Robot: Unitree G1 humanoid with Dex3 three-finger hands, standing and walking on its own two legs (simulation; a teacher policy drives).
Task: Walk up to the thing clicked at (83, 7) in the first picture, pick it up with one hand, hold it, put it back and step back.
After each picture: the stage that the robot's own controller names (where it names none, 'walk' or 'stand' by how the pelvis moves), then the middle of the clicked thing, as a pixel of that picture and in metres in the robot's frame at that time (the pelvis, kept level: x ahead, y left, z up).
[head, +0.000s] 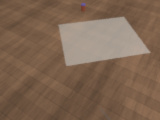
stand; (83, 7) +2.29 +0.01 -0.72
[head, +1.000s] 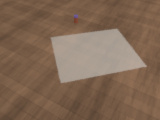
walk; (75, 19) +2.14 +0.08 -0.72
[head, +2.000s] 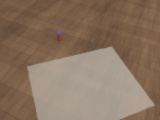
walk; (59, 35) +1.49 +0.21 -0.72
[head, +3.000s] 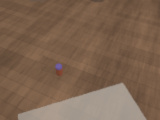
walk; (59, 69) +1.00 +0.21 -0.72
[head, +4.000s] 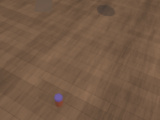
walk; (58, 100) +0.68 +0.18 -0.72
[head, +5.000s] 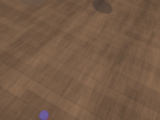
walk; (44, 117) +0.46 +0.20 -0.70
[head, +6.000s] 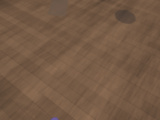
stand; out of the picture +0.46 +0.22 -0.71
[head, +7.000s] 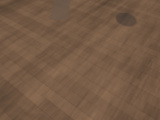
stand; out of the picture +0.46 +0.23 -0.73
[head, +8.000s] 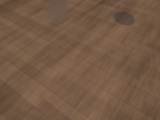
stand; out of the picture +0.45 +0.24 -0.73
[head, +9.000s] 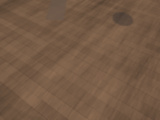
stand; out of the picture +0.44 +0.25 -0.73
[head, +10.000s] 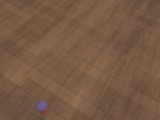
go down; (43, 107) +0.45 +0.27 -0.66
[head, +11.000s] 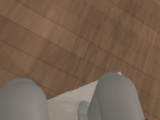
go down; out of the picture +0.49 +0.32 -0.27
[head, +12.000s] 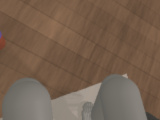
close in; out of the picture +0.49 +0.32 -0.28
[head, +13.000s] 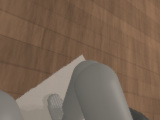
close in; out of the picture +0.47 +0.37 -0.22
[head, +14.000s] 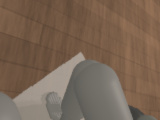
lift; out of the picture +0.46 +0.37 -0.23
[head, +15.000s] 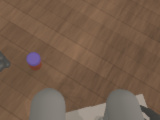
close; (34, 61) +0.49 +0.26 -0.36
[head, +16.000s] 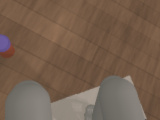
go down; (4, 47) +0.49 +0.29 -0.29
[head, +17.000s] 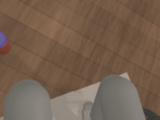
go down; out of the picture +0.49 +0.30 -0.30
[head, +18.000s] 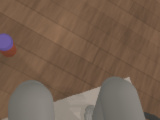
go down; (6, 46) +0.49 +0.29 -0.30
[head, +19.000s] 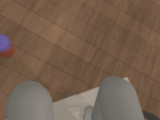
close in; (4, 47) +0.49 +0.29 -0.29
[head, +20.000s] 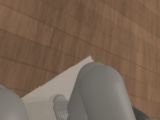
close in; out of the picture +0.46 +0.34 -0.23
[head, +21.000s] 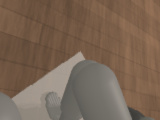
lift; out of the picture +0.45 +0.35 -0.23
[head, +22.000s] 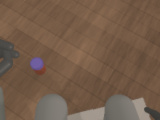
close; (38, 66) +0.49 +0.26 -0.41
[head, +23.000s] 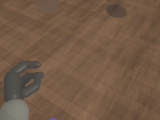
hold; out of the picture +0.45 +0.22 -0.67
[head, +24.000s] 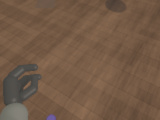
hold; out of the picture +0.44 +0.23 -0.67
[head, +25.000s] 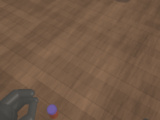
hold; (52, 111) +0.46 +0.23 -0.63
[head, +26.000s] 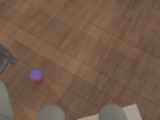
crouch; (37, 77) +0.48 +0.25 -0.48
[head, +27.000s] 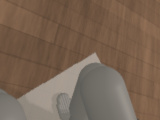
lower; out of the picture +0.47 +0.34 -0.24
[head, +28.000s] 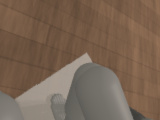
lower; out of the picture +0.46 +0.36 -0.23
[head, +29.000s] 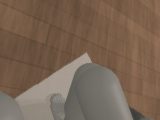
lower; out of the picture +0.47 +0.36 -0.23
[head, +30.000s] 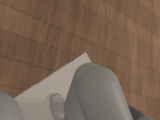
lower; out of the picture +0.46 +0.36 -0.23
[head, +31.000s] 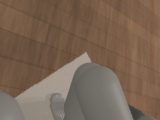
lower; out of the picture +0.46 +0.36 -0.23
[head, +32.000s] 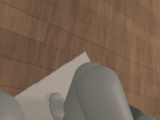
open; out of the picture +0.48 +0.37 -0.23
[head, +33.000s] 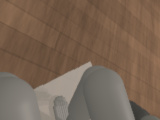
stand; out of the picture +0.51 +0.43 -0.27
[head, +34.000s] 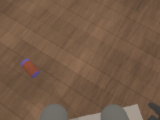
walk; (30, 68) +0.54 +0.34 -0.52
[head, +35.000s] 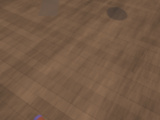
stand; out of the picture +0.48 +0.32 -0.69
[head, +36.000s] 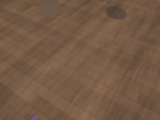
stand; out of the picture +0.48 +0.34 -0.69
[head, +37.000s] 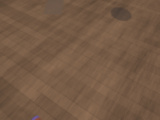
stand; out of the picture +0.46 +0.35 -0.72
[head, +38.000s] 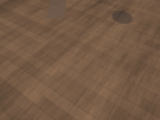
stand; out of the picture +0.44 +0.38 -0.75
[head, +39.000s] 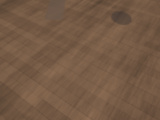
stand; out of the picture +0.39 +0.41 -0.75
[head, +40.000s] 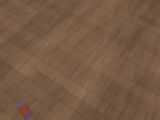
walk; (24, 110) +0.43 +0.39 -0.73
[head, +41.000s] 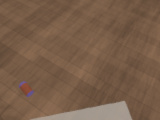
walk; (26, 89) +0.62 +0.45 -0.73
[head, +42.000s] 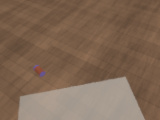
stand; (39, 70) +0.94 +0.54 -0.73
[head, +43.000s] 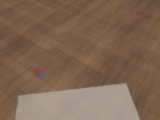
stand; (38, 71) +0.95 +0.46 -0.73
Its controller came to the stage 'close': yes
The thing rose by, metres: 0.01
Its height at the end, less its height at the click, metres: -0.02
